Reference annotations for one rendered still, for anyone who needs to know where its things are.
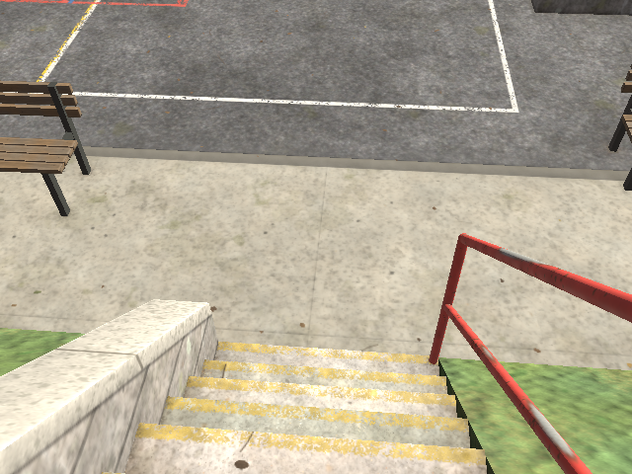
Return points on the stairs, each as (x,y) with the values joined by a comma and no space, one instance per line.
(265,409)

